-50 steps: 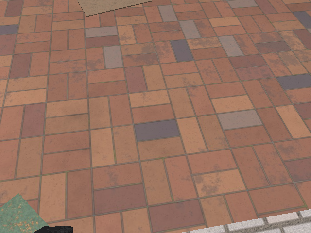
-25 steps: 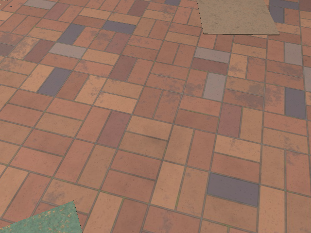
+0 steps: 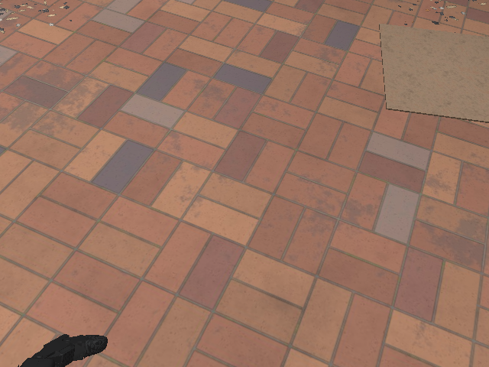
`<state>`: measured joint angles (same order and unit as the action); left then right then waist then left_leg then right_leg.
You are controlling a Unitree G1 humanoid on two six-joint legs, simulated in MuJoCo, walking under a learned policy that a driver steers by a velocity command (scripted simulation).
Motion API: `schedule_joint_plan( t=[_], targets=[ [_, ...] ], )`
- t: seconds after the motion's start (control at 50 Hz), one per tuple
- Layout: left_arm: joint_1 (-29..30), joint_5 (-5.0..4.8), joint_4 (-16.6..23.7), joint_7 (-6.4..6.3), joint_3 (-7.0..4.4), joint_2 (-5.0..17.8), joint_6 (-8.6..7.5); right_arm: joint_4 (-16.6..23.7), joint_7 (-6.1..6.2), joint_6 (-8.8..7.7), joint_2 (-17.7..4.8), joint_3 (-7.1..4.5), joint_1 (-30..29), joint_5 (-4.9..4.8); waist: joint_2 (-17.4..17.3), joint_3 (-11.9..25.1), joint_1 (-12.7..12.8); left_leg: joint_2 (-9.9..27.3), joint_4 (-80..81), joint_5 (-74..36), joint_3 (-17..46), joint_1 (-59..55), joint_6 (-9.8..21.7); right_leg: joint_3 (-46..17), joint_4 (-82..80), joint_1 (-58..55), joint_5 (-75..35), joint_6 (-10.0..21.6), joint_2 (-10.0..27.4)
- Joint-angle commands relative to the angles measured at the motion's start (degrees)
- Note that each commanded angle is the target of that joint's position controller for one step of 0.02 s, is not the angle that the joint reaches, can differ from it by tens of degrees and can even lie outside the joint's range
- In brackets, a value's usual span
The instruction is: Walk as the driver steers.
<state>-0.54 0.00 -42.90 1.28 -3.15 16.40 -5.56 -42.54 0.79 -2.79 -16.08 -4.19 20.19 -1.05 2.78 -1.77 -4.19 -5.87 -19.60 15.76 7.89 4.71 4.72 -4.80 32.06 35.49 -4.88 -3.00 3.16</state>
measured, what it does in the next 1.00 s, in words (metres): walks ahead, turning right: right foot, then left foot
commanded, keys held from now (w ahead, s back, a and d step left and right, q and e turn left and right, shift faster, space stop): w+e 0.98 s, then w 0.02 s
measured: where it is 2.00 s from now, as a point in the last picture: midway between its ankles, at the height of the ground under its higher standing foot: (338, 187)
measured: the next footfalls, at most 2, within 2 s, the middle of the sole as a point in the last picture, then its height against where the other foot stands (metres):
right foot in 0.12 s outside the picture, level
left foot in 0.60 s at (206, 343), level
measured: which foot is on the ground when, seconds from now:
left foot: down 0.00-0.12, up 0.14-0.58, down 0.60-1.00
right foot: up 0.00-0.10, down 0.12-0.60, up 0.62-1.00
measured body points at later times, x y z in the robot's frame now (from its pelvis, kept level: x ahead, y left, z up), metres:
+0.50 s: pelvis +0.29 -0.05 +0.00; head +0.32 -0.06 +0.45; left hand +0.32 +0.23 -0.12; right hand +0.49 -0.31 -0.07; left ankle +0.48 +0.09 -0.70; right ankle +0.22 -0.14 -0.74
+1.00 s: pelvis +0.55 -0.08 -0.01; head +0.58 -0.10 +0.44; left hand +0.84 +0.05 -0.09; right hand +0.44 -0.36 -0.13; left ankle +0.50 +0.06 -0.74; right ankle +0.63 -0.29 -0.70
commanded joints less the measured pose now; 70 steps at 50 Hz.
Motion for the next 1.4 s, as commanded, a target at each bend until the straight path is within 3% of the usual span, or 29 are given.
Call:
schedule_joint_plan(
  t=[0.02, 0.08, 0.12, 0.14, 0.16, 0.18, 0.2, 0.24, 0.32, 0.4, 0.5, 0.56, 0.6, 0.62, 0.64, 0.66, 0.7, 0.76, 0.94, 1.02, 1.06, 1.1, 1.12, 1.14, 1.16, 1.18, 1.22, 1.3, 1.4],
  targets=[
    [5.7, -0.24, 4.9, 0.95, -0.91, 5.0, -1.57, 1.3, 0.45, -0.41, -8.4, -2.2, 2.4, 0.05, -8.3, -0.1, -0.5, 15.5, 2.9, -11.9, 9.4, 0.6, 7.3, 1.5, -3.3, -3.7, -0.6, 1.6, -1.1],
    [2.3, -0.32, 4.2, 1.2, -1.4, 6.6, -1.86, 0.5, 0.49, 0.15, -9.2, -2.43, 2.2, 0.44, -10.6, -0.1, 1.2, 17.7, -1.3, -24.6, 9.5, -5.2, 6.0, 4.0, -4.4, -5.8, 7.5, 5.1, -1.9],
    [-10.2, 0.39, 1.1, 0.86, -2.94, 9.9, -2.03, 1.1, 0.47, 0.44, -7.7, -1.55, 1.0, 0.84, -8.4, 9.4, 7.3, 12.9, -17.9, -38.8, 4.1, -2.9, 3.3, 3.4, -4.3, -24.6, 5.2, 9.8, -1.4],
    [-18.6, 0.76, 0.1, 1.0, -3.74, 13.8, -1.96, 1.9, 0.58, 0.11, -5.1, -0.42, 5.2, 1.95, 1.5, 18.8, 7.9, 7.3, -36.2, -22.1, 1.0, 10.2, 0.4, -12.6, -2.3, -43.2, 3.5, 16.3, 8.8],
    [-21.9, -0.23, -2.1, 1.78, -4.2, 14.9, -1.34, 1.9, 0.18, -0.83, -2.7, 0.34, 10.2, 0.8, 16.9, 21.0, 6.0, -0.1, -51.3, 15.0, -1.8, 29.9, -3.7, -38.1, -12.7, -55.6, 18.7, 23.6, 17.1],
    [-20.3, -2.12, -1.5, 1.96, -2.85, 9.9, -1.16, 2.4, -0.01, -1.59, -7.8, -0.3, 4.5, 0.17, 8.9, 14.7, 8.0, 3.7, -55.5, 14.9, 1.4, 37.3, -3.0, -40.2, -16.1, -52.9, 30.6, 21.2, 16.2],
    [-16.4, -1.69, -0.4, 1.62, -2.21, 7.9, -0.69, 4.1, -0.24, -2.23, -9.3, -0.73, -3.0, -0.19, 3.2, 7.2, 8.6, 6.0, -54.1, 9.3, 0.1, 39.2, -2.7, -32.2, -16.8, -45.2, 28.5, 18.8, 14.0],
    [-13.5, -0.43, 0.6, 1.16, -1.68, 7.0, -0.09, 5.5, -0.31, -3.26, -7.8, -0.67, -7.6, 1.46, -1.9, 2.0, 6.4, 9.1, -46.9, 3.6, -1.4, 36.3, -3.1, -23.5, -18.3, -34.4, 16.6, 17.9, 9.8],
    [-14.7, -0.79, 0.5, -0.14, -1.61, 7.2, 0.11, 6.2, -0.27, -3.04, -4.9, -0.25, -7.4, 2.06, 2.1, 3.2, 4.3, 9.7, -35.0, 1.4, -3.5, 31.2, -5.8, -16.6, -20.4, -29.0, 5.0, 18.4, 6.3],
    [-17.4, -1.36, -0.1, -1.55, -2.54, 9.5, 0.99, 8.1, -0.42, -3.14, -2.9, 0.68, -15.6, 1.73, 1.6, 1.4, 6.7, 7.8, -19.7, -11.9, -4.3, 27.6, -7.9, -12.2, -20.8, -24.0, 4.1, 16.3, 3.7],
    [-22.4, -1.89, -1.2, -2.26, -2.59, 8.9, 2.53, 9.8, -1.53, -4.13, -3.7, 0.49, -22.7, 0.64, 2.2, 1.2, 8.8, 4.8, -9.5, -18.2, -3.4, 21.6, -7.9, -15.1, -16.8, -24.8, 7.8, 14.3, 3.7],
    [-21.6, -1.77, -0.6, -2.55, -2.97, 9.3, 3.13, 9.5, -1.66, -4.81, -5.9, -0.46, -20.7, 0.29, 4.0, 1.6, 6.4, 4.9, -6.1, -13.3, -2.8, 16.6, -6.0, -19.4, -12.3, -27.4, 8.0, 12.9, 5.0],
    [-19.8, -1.23, 0.7, -2.27, -2.07, 6.5, 3.06, 7.3, -0.92, -5.18, -8.9, -1.96, -10.4, 1.1, 2.7, 8.0, 0.8, 9.0, -4.3, -12.3, -1.2, -0.2, -2.0, -16.4, -0.2, -23.4, 5.1, 10.0, 0.8],
    [-20.5, 0.12, 2.1, -2.2, -0.85, 2.8, 2.83, 6.4, -0.35, -4.91, -12.5, -2.85, -1.0, 1.57, -5.1, 16.6, -2.3, 19.6, -5.5, -9.2, 9.4, -14.9, 1.6, -10.5, 16.3, -15.4, 17.7, 7.8, -3.6],
    [-28.1, -1.91, 3.8, -2.16, -0.09, 0.9, 2.31, 4.3, -0.97, -3.92, -15.2, -3.45, 1.3, 1.79, -24.3, 20.9, 1.9, 30.2, 0.2, 3.9, 34.4, -26.5, 9.7, -4.8, 31.4, 2.7, 40.1, 5.5, -8.5],
    [-26.7, -2.58, 2.1, -2.4, -1.26, 7.0, 2.5, 5.2, -1.23, -3.7, -9.3, -2.24, -1.0, 1.03, -15.8, 14.5, 0.8, 29.1, 2.2, 13.1, 34.3, -21.8, 8.4, -5.9, 38.1, 8.5, 37.3, 4.7, -3.5],
    [-18.8, -1.66, 3.1, -2.3, -2.0, 8.3, 3.07, 5.4, -1.2, -3.39, -5.7, -0.99, -5.7, 1.27, -6.6, 4.5, 0.9, 23.9, 4.1, 1.8, 18.2, -9.1, 5.4, -3.3, 38.5, 7.6, 27.8, 3.7, -0.2],
    [-17.1, -1.72, 4.5, -1.35, -1.99, 5.5, 3.73, 3.9, -1.2, -3.61, -4.2, -0.61, -8.3, 1.79, -9.4, 1.2, 3.3, 20.0, 8.2, -8.3, 6.9, -0.1, 5.1, -1.9, 34.3, 3.9, 22.9, 2.9, 3.0],
    [-5.4, -1.24, 9.4, 0.91, -0.49, 2.5, 3.35, -0.1, -0.61, -3.27, -9.3, -2.01, -6.4, 0.98, -5.5, -1.2, 0.8, 19.2, 11.1, -21.1, -10.8, -0.8, 4.8, 2.9, 11.8, 2.9, 3.4, 2.7, 2.9],
    [0.2, -1.3, 12.4, 1.89, -0.34, 2.6, 3.32, -2.6, -0.71, -2.16, -11.1, -2.46, -2.4, -0.28, -5.4, -2.7, -0.3, 21.5, 9.0, -25.3, -13.2, -6.1, 3.6, 5.3, 5.1, 1.5, 7.4, 5.3, 1.1],
    [-1.1, -0.93, 12.9, 1.98, -1.01, 4.0, 3.35, -3.3, -0.69, -1.53, -12.6, -2.76, -1.9, -0.79, -6.9, -1.1, 1.8, 22.2, 3.8, -40.3, -14.4, -8.6, 3.0, 7.5, 3.1, -3.6, 13.3, 7.6, -1.9],
    [-13.6, -0.69, 9.7, 1.35, -3.43, 8.1, 3.63, -3.8, -0.37, -0.9, -12.9, -2.43, -2.5, -0.94, -6.8, 6.4, 9.7, 20.0, -12.5, -52.8, -17.8, -5.3, 0.7, 9.8, -1.7, -23.0, 11.1, 10.8, -6.3],
    [-22.9, -0.77, 7.5, 0.36, -5.02, 11.9, 4.12, -3.1, -0.12, -1.19, -10.7, -1.3, -1.8, 0.21, -3.7, 12.0, 13.6, 17.9, -27.3, -39.5, -18.5, 7.0, -1.5, 2.4, -0.5, -40.5, 8.0, 13.0, -1.7],
    [-23.5, -0.87, 7.1, -0.13, -5.71, 18.4, 3.93, -0.6, -0.96, -2.25, -2.8, 1.46, 4.9, 1.98, 11.8, 18.9, 7.5, 7.6, -49.5, 11.4, -16.4, 31.1, -5.4, -29.0, -4.4, -59.3, 15.8, 23.2, 15.0],
    [-25.5, -0.92, 8.2, 0.05, -4.32, 13.6, 3.44, -1.9, -1.59, -3.73, -7.6, 0.66, 1.4, 0.3, 6.0, 26.4, 11.5, 6.3, -57.6, 18.7, -4.1, 35.3, -5.1, -40.9, -11.8, -60.4, 20.4, 25.5, 18.8],
    [-23.0, -0.42, 7.3, 0.36, -3.43, 11.3, 2.8, 0.3, -1.87, -4.25, -10.2, -0.27, -4.8, -1.92, 4.0, 17.0, 12.0, 8.8, -58.6, 14.6, -3.8, 40.1, -4.4, -31.0, -12.8, -54.4, 16.8, 22.5, 16.4],
    [-16.0, -0.35, 7.2, 0.35, -2.41, 8.1, 2.21, 0.6, -1.17, -4.55, -8.9, 0.07, -8.0, -0.25, -0.1, 7.4, 7.8, 13.1, -50.4, 6.1, -4.9, 37.3, -4.0, -18.0, -14.2, -38.6, 6.3, 19.0, 11.7],
    [-12.9, -0.02, 6.7, 0.32, -1.84, 6.4, 0.8, -1.1, -1.15, -1.99, -6.3, 0.23, -4.0, 0.59, 0.2, 4.8, 3.1, 14.7, -43.2, 0.3, -4.7, 29.4, -5.7, -10.1, -20.9, -26.7, -0.5, 19.4, 9.4],
    [-15.3, -0.15, 3.9, -0.77, -2.12, 7.8, 0.65, 1.0, -1.35, -1.79, -4.3, 1.0, -12.6, 1.09, -0.2, 0.3, 5.3, 13.8, -26.2, -16.4, -5.5, 32.3, -7.2, -2.4, -23.9, -25.8, 0.7, 16.8, 6.4]
  ],
)
Velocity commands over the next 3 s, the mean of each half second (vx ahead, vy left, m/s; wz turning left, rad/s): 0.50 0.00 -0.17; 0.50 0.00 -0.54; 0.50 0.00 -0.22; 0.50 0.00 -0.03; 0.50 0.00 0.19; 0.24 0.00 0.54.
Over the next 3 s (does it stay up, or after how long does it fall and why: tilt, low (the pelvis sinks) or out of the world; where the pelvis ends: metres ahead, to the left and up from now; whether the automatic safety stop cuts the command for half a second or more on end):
stays up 1.44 -0.60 -0.01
